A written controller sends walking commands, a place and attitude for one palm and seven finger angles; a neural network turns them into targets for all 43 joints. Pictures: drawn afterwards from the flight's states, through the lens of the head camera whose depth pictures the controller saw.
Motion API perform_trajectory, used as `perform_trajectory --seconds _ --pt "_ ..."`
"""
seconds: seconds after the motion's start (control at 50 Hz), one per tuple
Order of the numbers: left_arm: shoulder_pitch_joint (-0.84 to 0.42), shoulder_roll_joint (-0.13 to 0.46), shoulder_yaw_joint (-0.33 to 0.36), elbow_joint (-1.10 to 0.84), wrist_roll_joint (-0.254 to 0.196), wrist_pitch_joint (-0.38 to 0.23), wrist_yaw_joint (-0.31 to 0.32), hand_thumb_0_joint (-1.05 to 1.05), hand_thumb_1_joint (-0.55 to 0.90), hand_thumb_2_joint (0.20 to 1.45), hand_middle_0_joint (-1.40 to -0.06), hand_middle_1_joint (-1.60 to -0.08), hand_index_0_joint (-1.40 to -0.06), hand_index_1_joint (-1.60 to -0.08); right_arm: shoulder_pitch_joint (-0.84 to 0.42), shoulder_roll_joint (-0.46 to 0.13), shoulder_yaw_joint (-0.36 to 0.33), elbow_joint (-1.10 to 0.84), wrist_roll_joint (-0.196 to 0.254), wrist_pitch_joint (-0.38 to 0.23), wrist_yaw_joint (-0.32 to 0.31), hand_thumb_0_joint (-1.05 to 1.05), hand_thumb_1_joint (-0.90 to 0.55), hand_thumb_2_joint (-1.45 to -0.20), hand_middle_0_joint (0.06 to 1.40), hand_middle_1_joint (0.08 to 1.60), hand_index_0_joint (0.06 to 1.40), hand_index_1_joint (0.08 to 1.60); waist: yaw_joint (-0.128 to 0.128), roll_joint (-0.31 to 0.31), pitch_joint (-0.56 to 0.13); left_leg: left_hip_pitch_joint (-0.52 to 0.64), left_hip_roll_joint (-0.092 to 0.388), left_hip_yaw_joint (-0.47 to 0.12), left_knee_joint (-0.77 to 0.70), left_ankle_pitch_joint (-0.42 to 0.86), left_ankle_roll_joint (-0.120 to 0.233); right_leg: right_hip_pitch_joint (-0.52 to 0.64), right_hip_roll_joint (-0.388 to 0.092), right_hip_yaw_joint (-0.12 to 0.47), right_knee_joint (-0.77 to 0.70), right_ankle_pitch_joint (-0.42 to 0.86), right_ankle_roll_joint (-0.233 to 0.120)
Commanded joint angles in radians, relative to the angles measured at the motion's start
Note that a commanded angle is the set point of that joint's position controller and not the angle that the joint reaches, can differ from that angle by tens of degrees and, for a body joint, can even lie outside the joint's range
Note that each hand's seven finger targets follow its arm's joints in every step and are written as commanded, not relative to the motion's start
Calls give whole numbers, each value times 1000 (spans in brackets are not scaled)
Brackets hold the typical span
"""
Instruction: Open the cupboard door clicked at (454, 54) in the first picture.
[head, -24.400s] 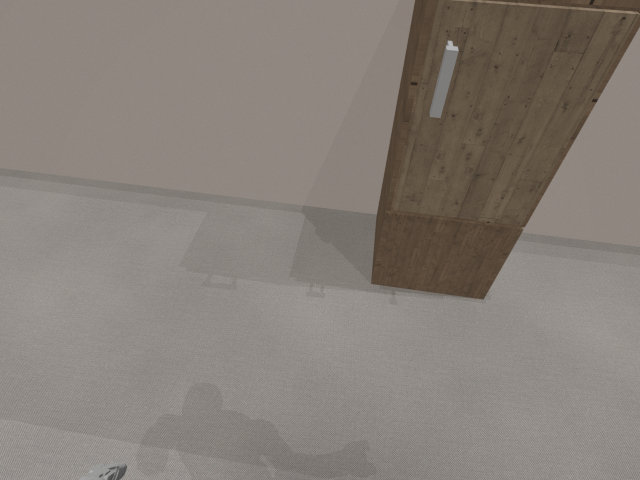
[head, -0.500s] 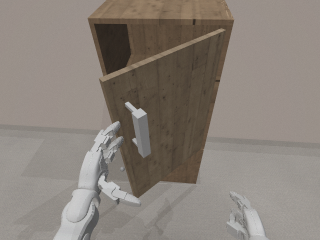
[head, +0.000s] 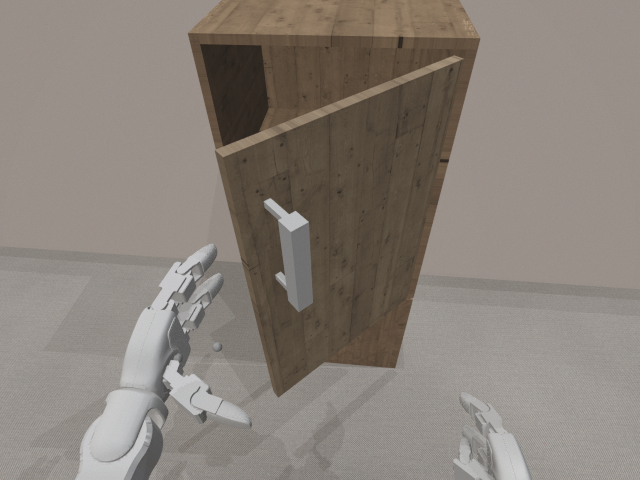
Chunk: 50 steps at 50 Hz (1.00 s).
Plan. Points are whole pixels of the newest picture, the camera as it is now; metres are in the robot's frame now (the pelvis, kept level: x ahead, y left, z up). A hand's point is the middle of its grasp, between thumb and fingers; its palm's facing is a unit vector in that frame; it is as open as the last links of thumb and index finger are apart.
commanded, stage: draw the hand back to the body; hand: left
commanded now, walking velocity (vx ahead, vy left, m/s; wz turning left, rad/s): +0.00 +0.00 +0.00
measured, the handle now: (287, 255) +0.37 +0.08 +0.11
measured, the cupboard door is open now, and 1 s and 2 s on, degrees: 45 45 45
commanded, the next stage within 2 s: step back with the hand held close in 1.40 s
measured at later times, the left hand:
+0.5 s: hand (129, 353) +0.20 +0.21 +0.14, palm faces +0.26 -0.93 -0.27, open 15.1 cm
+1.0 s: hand (59, 324) +0.21 +0.27 +0.17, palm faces +0.45 -0.80 -0.41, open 9.3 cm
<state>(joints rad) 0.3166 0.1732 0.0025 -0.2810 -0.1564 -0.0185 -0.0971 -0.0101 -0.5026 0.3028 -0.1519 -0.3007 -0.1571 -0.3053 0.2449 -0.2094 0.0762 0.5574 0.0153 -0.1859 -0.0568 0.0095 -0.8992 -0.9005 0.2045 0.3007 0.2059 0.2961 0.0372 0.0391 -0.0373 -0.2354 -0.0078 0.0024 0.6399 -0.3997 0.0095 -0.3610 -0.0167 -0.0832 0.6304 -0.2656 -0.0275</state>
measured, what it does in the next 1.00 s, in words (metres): stands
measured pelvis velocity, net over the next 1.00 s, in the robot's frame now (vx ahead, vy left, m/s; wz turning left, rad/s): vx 0.01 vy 0.01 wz -0.01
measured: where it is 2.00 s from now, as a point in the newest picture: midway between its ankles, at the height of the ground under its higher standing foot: outside the picture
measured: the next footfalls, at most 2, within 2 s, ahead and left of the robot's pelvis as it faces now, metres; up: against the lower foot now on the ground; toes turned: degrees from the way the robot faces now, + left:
none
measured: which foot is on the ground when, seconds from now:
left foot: down 0.00-1.00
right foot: down 0.00-1.00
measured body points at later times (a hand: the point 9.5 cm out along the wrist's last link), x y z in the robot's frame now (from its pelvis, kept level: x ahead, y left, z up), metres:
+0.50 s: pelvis +0.00 +0.01 +0.01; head -0.03 -0.01 +0.46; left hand +0.18 +0.25 +0.16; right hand +0.19 -0.19 -0.05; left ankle -0.04 +0.11 -0.72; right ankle +0.04 -0.10 -0.72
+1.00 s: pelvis +0.01 +0.01 +0.02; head -0.01 -0.01 +0.47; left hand +0.18 +0.31 +0.19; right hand +0.20 -0.21 -0.07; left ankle -0.04 +0.11 -0.72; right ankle +0.04 -0.10 -0.72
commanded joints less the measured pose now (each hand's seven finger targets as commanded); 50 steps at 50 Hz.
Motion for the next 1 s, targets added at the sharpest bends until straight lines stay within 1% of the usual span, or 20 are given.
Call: perform_trajectory --seconds 0.0,0.1,0.2,0.26,0.3,0.32,0.34,0.36,0.42,0.46,0.5,0.56,0.58,0.6,0.68,0.76,0.84,0.88,0.9,0.98 --pt "-118 86 102 -260 -35 -53 -13 0 -500 300 -150 -300 -150 -300 -150 -95 -35 -181 7 -65 -6 0 -900 -900 200 300 200 300 19 -42 -94 -115 -2 -28 -132 214 -4 201 5 43 -99 137 2" --pt "-114 94 101 -294 -58 -30 -62 0 -500 300 -150 -300 -150 -300 -152 -106 -34 -177 14 -84 -12 0 -900 -900 200 300 200 300 15 3 -74 -86 -2 -36 -143 206 -6 187 11 31 -111 116 1" --pt "-79 142 161 -318 -72 -8 -81 0 -500 300 -150 -300 -150 -300 -151 -112 -35 -171 14 -97 -17 0 -900 -900 200 300 200 300 24 -19 -76 -74 -2 -43 -152 212 -6 203 12 28 -121 117 3" --pt "-99 167 205 -306 -82 8 -82 0 -395 345 -154 -300 -154 -300 -152 -114 -34 -161 17 -92 -22 0 -900 -900 200 300 200 300 22 -44 -49 -79 -1 -45 -161 189 -7 194 15 25 -135 82 5" --pt "-131 163 205 -312 -87 13 -83 0 -325 375 -156 -300 -156 -300 -167 -113 -32 -160 19 -91 -24 0 -900 -900 200 300 200 300 20 -9 -31 -70 -3 -46 -171 162 -6 186 14 28 -150 41 5" --pt "-158 287 224 -407 57 -56 52 0 -290 390 -158 -300 -158 -300 -154 -105 -44 -144 -9 -90 -37 0 -900 -900 200 300 200 300 22 0 -13 -80 7 -41 -207 145 9 235 3 55 -188 24 2" --pt "-50 209 201 -337 68 -63 107 0 -255 405 -159 -300 -159 -300 -144 -92 -40 -133 -21 -91 -38 0 -900 -900 200 300 200 300 17 -5 20 -76 5 -40 -216 137 5 230 -1 54 -209 8 1" --pt "0 172 173 -324 74 -65 126 0 -220 420 -160 -300 -160 -300 -141 -93 -40 -132 -21 -89 -32 0 -900 -900 200 300 200 300 15 -22 29 -74 7 -42 -222 156 4 233 -2 50 -208 28 1" --pt "-11 193 172 -379 106 -101 167 0 -115 465 -164 -300 -164 -300 -156 -97 -43 -121 -24 -75 -23 0 -900 -900 200 300 200 300 17 48 4 -22 14 -36 -251 207 1 274 -3 49 -217 83 -1" --pt "-9 212 191 -371 120 -115 188 0 -45 495 -166 -300 -166 -300 -156 -98 -45 -111 -28 -72 -24 0 -900 -900 200 300 200 300 17 42 4 -6 15 -32 -265 219 2 292 -2 48 -231 91 0" --pt "8 228 216 -341 126 -123 202 0 25 525 -169 -300 -169 -300 -160 -99 -49 -102 -29 -66 -27 0 -900 -900 200 300 200 300 18 12 27 2 18 -30 -276 215 5 297 -2 52 -253 81 1" --pt "-5 246 250 -327 135 -138 217 0 130 570 -173 -300 -173 -300 -166 -99 -55 -89 -29 -54 -31 0 -900 -900 200 300 200 300 18 -17 16 28 20 -29 -296 219 6 312 1 50 -269 74 2" --pt "0 261 264 -319 138 -141 220 0 165 585 -174 -300 -174 -300 -175 -102 -57 -85 -28 -51 -32 0 -900 -900 200 300 200 300 24 10 26 34 20 -29 -301 216 7 312 1 55 -277 69 0" --pt "1 253 266 -313 137 -144 222 0 200 600 -175 -300 -175 -300 -175 -97 -56 -83 -28 -48 -33 0 -900 -900 200 300 200 300 23 3 32 34 20 -30 -310 219 6 317 0 51 -278 71 2" --pt "-2 282 304 -326 142 -160 228 0 340 660 -180 -300 -180 -300 -181 -103 -63 -70 -29 -43 -31 0 -900 -900 200 300 200 300 30 41 4 61 18 -30 -319 272 2 353 3 52 -281 122 -1" --pt "25 295 343 -313 136 -164 229 0 480 720 -185 -300 -185 -300 -182 -104 -69 -65 -30 -37 -29 0 -900 -900 200 300 200 300 36 4 1 72 20 -24 -324 326 2 373 6 51 -281 176 3" --pt "46 320 393 -302 131 -166 228 0 620 780 -190 -300 -190 -300 -181 -105 -78 -61 -27 -26 -27 0 -900 -900 200 300 200 300 40 -1 -6 89 23 -16 -322 377 -1 385 9 57 -281 225 4" --pt "54 339 421 -278 130 -164 229 0 690 810 -192 -300 -192 -300 -186 -106 -81 -54 -26 -20 -29 0 -900 -900 200 300 200 300 44 29 10 90 22 -8 -320 380 -1 381 9 61 -290 230 2" --pt "46 324 415 -278 124 -164 226 0 725 825 -194 -300 -194 -300 -183 -102 -78 -55 -26 -16 -27 0 -900 -900 200 300 200 300 40 25 23 86 22 -11 -325 377 -2 378 8 59 -293 227 3" --pt "21 367 465 -290 122 -168 230 0 865 885 -199 -300 -199 -300 -184 -111 -87 -51 -24 -12 -28 0 -900 -900 200 300 200 300 41 32 3 105 23 -9 -320 404 -1 384 11 61 -295 247 3"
